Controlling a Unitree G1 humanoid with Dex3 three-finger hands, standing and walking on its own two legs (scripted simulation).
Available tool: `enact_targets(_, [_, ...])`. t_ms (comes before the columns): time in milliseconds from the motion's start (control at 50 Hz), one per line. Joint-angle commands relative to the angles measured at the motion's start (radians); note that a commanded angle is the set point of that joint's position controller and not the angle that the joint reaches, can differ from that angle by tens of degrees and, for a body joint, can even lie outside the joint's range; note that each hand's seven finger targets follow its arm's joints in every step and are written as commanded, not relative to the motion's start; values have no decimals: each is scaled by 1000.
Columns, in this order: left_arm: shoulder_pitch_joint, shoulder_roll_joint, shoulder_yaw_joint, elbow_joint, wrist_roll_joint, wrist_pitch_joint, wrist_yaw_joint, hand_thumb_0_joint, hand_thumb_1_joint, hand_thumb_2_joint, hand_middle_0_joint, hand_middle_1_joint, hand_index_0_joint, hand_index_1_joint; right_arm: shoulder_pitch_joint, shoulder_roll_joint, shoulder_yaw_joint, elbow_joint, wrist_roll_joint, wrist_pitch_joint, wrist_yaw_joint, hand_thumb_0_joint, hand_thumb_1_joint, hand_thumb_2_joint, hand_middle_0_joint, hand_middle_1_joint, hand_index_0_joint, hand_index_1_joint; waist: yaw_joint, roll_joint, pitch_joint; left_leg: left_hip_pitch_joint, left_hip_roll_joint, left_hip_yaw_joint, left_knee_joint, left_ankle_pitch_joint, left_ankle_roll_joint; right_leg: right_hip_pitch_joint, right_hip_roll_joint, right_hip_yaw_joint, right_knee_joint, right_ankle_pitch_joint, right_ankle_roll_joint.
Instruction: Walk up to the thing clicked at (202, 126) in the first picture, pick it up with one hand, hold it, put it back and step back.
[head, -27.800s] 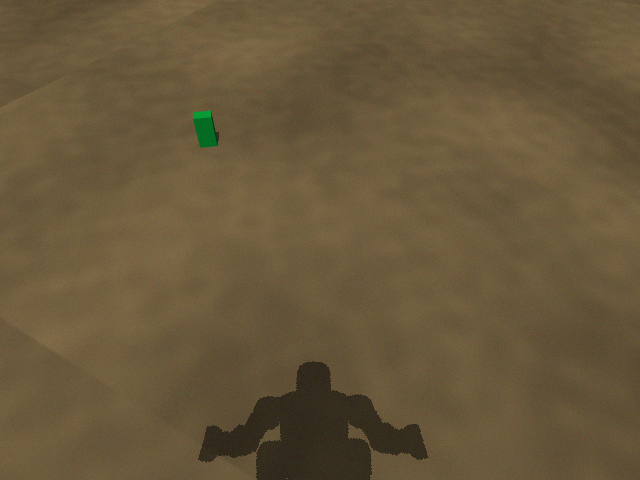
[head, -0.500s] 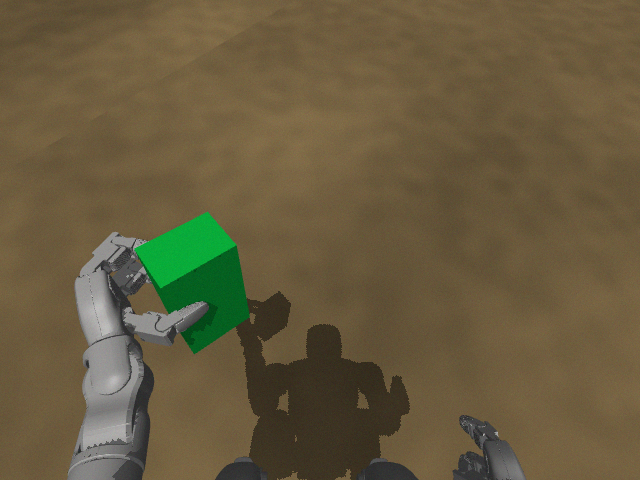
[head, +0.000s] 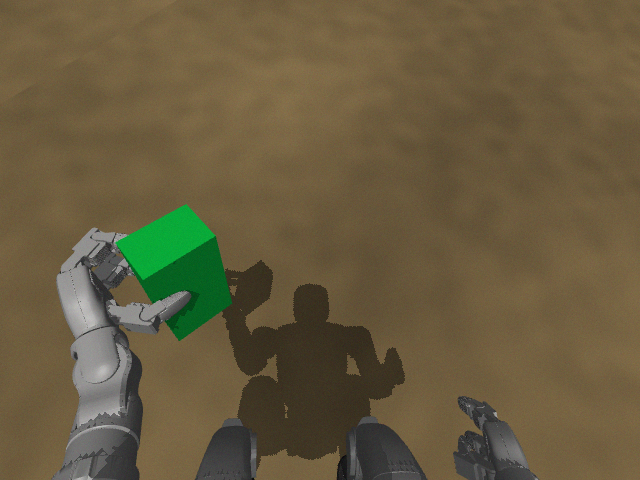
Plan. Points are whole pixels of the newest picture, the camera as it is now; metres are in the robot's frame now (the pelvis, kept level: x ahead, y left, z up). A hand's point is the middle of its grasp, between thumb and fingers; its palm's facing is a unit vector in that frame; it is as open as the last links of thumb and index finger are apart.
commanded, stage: crouch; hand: left
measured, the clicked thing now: (182, 277) +0.37 +0.17 -0.03
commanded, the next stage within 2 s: lower in 1.58 s
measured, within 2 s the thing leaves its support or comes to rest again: neither
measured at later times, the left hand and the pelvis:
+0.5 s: hand (153, 310) +0.40 +0.27 -0.24, palm faces +0.49 -0.87 -0.04, open 10.3 cm; pelvis -0.04 +0.01 -0.21, yaw -4 degrees
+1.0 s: hand (160, 324) +0.42 +0.30 -0.39, palm faces +0.47 -0.88 -0.03, open 10.3 cm; pelvis -0.07 +0.01 -0.34, yaw -7 degrees
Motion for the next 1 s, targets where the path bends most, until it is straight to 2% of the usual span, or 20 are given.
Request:
enact_targets(0, [-358,201,77,-97,-16,-211,-28,0,226,1284,-1429,-1499,-1481,-1467,19,-141,-52,-67,-21,-41,11,0,-863,-885,200,300,200,300,-20,57,-414,-45,-45,24,97,99,48,-34,13,54,21,167,-10])
enact_targets(60, [-433,214,63,-14,-21,-280,-47,0,252,1278,-1406,-1461,-1450,-1435,29,-159,-49,-65,-31,-41,28,0,-861,-886,199,300,200,300,-37,66,-520,-125,-38,12,219,105,52,-160,24,53,139,150,-15])
enact_targets(100, [-433,244,101,56,-30,-303,-50,0,198,1278,-1379,-1450,-1423,-1427,29,-180,-52,-68,-34,-35,39,0,-859,-886,199,300,200,300,-13,104,-568,-143,-37,3,270,111,48,-261,34,33,217,131,-26])
enact_targets(140, [-465,229,109,71,-36,-323,-41,0,162,1274,-1378,-1446,-1420,-1426,38,-185,-50,-78,-39,-26,52,0,-860,-888,200,300,200,300,-12,116,-623,-181,-36,-4,309,119,44,-306,34,23,265,123,-29])
enact_targets(160, [-469,273,137,80,-33,-324,-33,0,140,1282,-1378,-1455,-1422,-1434,35,-200,-53,-80,-37,-20,55,0,-859,-889,200,300,200,300,4,145,-626,-179,-35,-9,307,106,38,-352,38,11,294,101,-36])
enact_targets(220, [-522,305,158,32,-23,-338,-25,0,58,1271,-1377,-1458,-1421,-1439,45,-214,-51,-76,-38,-2,67,0,-867,-892,200,300,200,300,10,192,-710,-165,-30,-18,362,185,35,-428,47,-15,378,153,-46])
enact_targets(260, [-527,372,204,87,-13,-341,-28,0,8,1269,-1375,-1462,-1415,-1448,61,-225,-50,-51,-38,7,70,0,-881,-897,200,300,200,300,-6,152,-716,-240,-28,-20,424,185,45,-446,52,-17,422,164,-40])
enact_targets(300, [-567,378,211,109,-13,-358,-41,0,30,1266,-1376,-1454,-1415,-1440,63,-220,-43,-30,-41,11,77,0,-888,-899,200,300,200,300,-35,122,-728,-335,-29,-18,502,192,55,-474,53,-11,477,193,-32])
enact_targets(360, [-594,428,256,193,-20,-365,-53,0,116,1271,-1381,-1445,-1415,-1432,60,-217,-31,-17,-42,19,83,0,-887,-898,200,300,200,300,-40,72,-703,-491,-28,-9,589,119,66,-514,53,14,522,140,-21])
enact_targets(500, [-688,525,293,320,-8,-372,-113,0,31,1288,-1423,-1507,-1468,-1487,46,-240,-7,-10,-54,37,100,0,-897,-899,200,300,200,300,-62,153,-692,-624,-21,-11,717,3,52,-696,59,-11,683,10,-33])
enact_targets(540, [-753,609,337,288,-7,-374,-124,0,-6,1283,-1436,-1515,-1479,-1497,51,-250,-4,-2,-57,39,101,0,-901,-900,200,300,200,300,-55,187,-733,-643,-20,-4,756,-17,51,-712,62,-10,721,-7,-32])
enact_targets(600, [-819,660,355,281,-3,-364,-138,0,-21,1281,-1419,-1503,-1453,-1494,57,-263,1,-1,-63,46,100,0,-904,-903,200,300,200,300,-66,234,-780,-648,-16,-2,802,-33,47,-748,64,-14,770,-24,-32])
enact_targets(640, [-831,665,344,302,6,-350,-153,0,-28,1287,-1396,-1505,-1433,-1493,53,-270,7,7,-64,50,97,0,-898,-902,200,300,200,300,-70,268,-740,-653,-16,-4,811,-61,42,-804,64,-37,806,-44,-37])
enact_targets(680, [-814,706,372,321,15,-336,-162,0,-47,1275,-1389,-1495,-1424,-1485,55,-278,9,6,-67,55,94,0,-899,-903,200,300,200,300,-66,265,-752,-687,-16,-2,842,-75,43,-813,66,-41,834,-53,-36])
enact_targets(740, [-754,688,378,378,14,-311,-171,0,-67,1257,-1362,-1477,-1398,-1467,44,-294,14,-12,-67,63,93,0,-896,-902,200,300,200,300,-70,251,-720,-725,-17,-12,865,-89,42,-855,64,-60,874,-66,-35])
enact_targets(800, [-807,748,415,322,11,-305,-169,0,-53,1267,-1351,-1484,-1392,-1470,44,-308,28,-3,-72,69,90,0,-890,-900,200,300,200,300,-72,277,-684,-758,-16,-16,907,-93,44,-897,64,-68,909,-59,-35])
enact_targets(840, [-826,721,399,325,2,-306,-172,0,-43,1274,-1370,-1501,-1416,-1483,44,-310,39,-1,-75,72,92,0,-888,-899,200,300,200,300,-98,265,-661,-786,-17,-27,937,-94,46,-915,65,-77,934,-48,-34])
enact_targets(900, [-815,803,437,351,13,-307,-174,0,-11,1267,-1360,-1491,-1410,-1468,44,-316,54,-1,-80,77,90,0,-883,-897,200,300,200,300,-99,229,-655,-851,-17,-25,988,-80,53,-893,72,-76,957,-35,-27])
enact_targets(920, [-830,786,421,360,18,-309,-176,0,-21,1263,-1367,-1493,-1416,-1470,43,-314,63,3,-85,79,92,0,-883,-897,200,300,200,300,-117,235,-624,-884,-17,-26,997,-93,53,-892,72,-79,967,-38,-27])
enact_targets(980, [-826,803,427,388,21,-312,-179,0,24,1264,-1376,-1495,-1432,-1465,30,-327,74,1,-92,81,94,0,-878,-894,200,300,200,300,-118,223,-576,-923,-17,-29,1020,-144,55,-926,78,-92,982,-77,-25])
